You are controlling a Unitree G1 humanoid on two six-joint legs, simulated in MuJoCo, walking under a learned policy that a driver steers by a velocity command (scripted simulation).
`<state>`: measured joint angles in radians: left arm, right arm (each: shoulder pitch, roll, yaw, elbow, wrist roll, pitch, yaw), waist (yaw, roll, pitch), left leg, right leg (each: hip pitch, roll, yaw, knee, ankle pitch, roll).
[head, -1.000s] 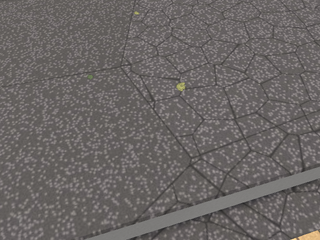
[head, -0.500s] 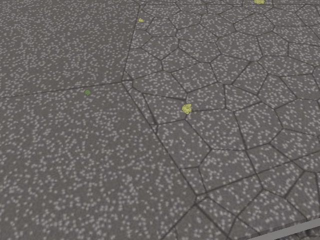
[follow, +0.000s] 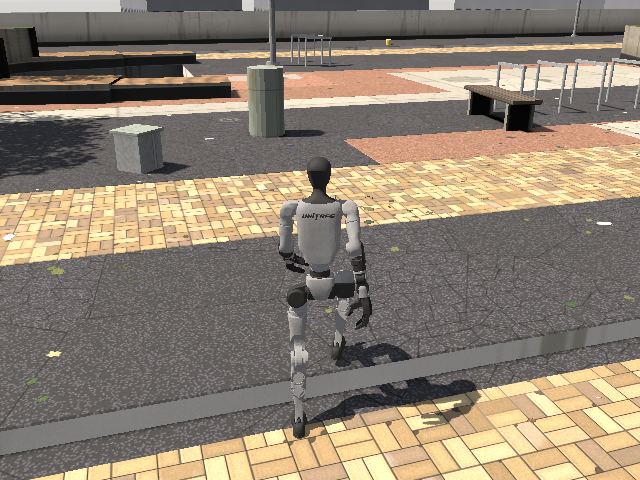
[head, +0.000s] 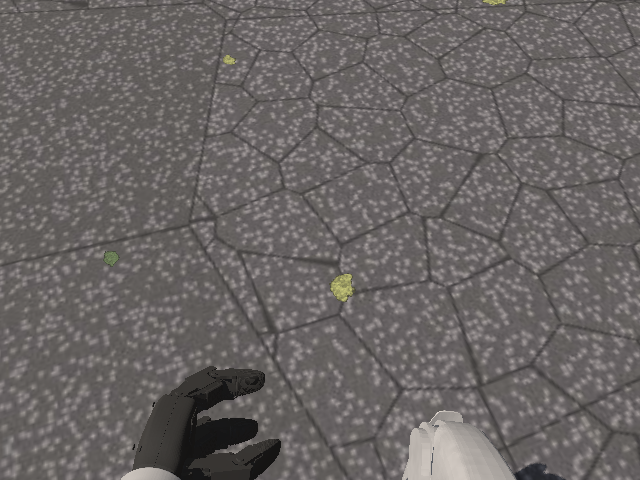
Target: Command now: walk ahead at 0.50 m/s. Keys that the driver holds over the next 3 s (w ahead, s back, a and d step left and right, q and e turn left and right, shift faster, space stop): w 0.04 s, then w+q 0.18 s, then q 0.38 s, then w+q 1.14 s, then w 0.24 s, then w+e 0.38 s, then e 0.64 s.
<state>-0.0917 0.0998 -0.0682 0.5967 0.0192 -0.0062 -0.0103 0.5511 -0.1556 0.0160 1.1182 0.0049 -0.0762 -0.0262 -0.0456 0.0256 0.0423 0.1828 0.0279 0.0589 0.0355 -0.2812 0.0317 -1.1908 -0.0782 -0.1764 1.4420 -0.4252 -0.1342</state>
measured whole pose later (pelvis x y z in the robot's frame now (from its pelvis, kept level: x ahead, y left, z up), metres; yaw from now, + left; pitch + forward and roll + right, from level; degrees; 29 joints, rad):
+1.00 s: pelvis +0.45 -0.05 +0.15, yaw +27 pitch +3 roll -1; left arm 0.10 0.24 0.04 0.68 0.03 -0.01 0.00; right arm 0.40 -0.26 -0.10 0.76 -0.02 -0.04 0.01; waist -0.09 -0.02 -0.03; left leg -0.17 -0.15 -0.19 0.33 -0.19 0.12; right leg -0.56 -0.05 0.07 0.73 -0.20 0.06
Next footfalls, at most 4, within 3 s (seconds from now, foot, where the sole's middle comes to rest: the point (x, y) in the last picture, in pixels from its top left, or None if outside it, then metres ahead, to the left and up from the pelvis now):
0.04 right None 0.25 -0.10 -0.63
0.56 left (320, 438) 0.44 0.01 -0.63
1.14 right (364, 315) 0.69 -0.09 -0.63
1.66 left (198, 284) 0.77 0.25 -0.63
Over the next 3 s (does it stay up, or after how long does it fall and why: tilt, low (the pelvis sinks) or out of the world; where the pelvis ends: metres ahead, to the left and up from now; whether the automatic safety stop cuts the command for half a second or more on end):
stays up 1.08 0.56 0.14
